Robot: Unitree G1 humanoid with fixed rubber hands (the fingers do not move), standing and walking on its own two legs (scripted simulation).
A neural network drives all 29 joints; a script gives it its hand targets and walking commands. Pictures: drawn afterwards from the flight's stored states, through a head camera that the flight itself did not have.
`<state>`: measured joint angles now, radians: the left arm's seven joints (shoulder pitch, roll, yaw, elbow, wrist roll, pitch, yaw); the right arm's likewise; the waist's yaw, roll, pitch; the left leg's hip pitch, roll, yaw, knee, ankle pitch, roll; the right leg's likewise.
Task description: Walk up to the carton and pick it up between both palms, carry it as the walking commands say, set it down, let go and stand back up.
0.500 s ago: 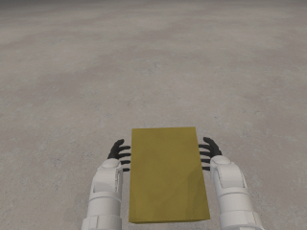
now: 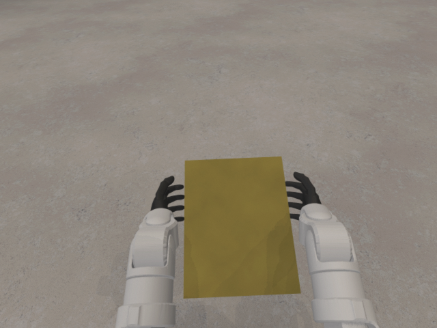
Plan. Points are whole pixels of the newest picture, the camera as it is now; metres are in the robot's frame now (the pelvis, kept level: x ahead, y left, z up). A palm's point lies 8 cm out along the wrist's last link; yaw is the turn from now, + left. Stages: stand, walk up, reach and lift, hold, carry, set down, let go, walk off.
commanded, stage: carry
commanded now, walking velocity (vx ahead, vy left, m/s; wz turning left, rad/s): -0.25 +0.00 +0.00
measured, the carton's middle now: (235, 228) +0.33 +0.00 -0.01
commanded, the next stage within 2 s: none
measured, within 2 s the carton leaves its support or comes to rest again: neither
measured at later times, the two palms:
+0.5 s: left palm (153, 290) +0.17 +0.12 +0.09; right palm (342, 281) +0.18 -0.14 +0.09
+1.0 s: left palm out of the picture +0.04 +0.10 +0.10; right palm out of the picture +0.02 -0.17 +0.09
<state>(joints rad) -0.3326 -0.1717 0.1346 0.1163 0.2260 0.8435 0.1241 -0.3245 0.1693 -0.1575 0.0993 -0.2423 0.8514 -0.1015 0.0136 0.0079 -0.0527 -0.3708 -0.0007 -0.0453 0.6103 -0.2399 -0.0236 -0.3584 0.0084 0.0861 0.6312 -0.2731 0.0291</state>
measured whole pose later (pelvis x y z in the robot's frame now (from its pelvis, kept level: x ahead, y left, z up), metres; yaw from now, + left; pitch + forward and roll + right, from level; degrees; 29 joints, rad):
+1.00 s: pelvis -0.24 -0.02 +0.00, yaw -3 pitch +4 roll +0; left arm -0.21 -0.14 0.01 -0.31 0.07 1.24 0.25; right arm -0.18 0.14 -0.02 -0.34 -0.09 1.24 -0.26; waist 0.01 0.03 -0.08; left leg -0.61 0.04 0.06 0.89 -0.43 -0.01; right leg -0.36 -0.01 -0.06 0.59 -0.30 -0.04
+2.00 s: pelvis -0.64 +0.03 +0.00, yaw -4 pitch +4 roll +1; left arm -0.20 -0.14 0.02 -0.35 0.09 1.23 0.24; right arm -0.21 0.14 -0.01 -0.36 -0.08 1.25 -0.26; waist -0.02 -0.02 -0.10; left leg -0.27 0.00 0.06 0.59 -0.41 -0.02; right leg -0.51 -0.05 -0.07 0.53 -0.09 -0.02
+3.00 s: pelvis -1.04 +0.06 +0.01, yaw -3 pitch +3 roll -3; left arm -0.18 -0.14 0.00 -0.40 0.06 1.25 0.27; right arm -0.19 0.14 -0.03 -0.36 -0.09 1.22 -0.23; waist 0.06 -0.01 -0.03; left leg -0.38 0.04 0.02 0.53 -0.20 0.03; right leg -0.53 0.01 -0.03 1.12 -0.46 0.06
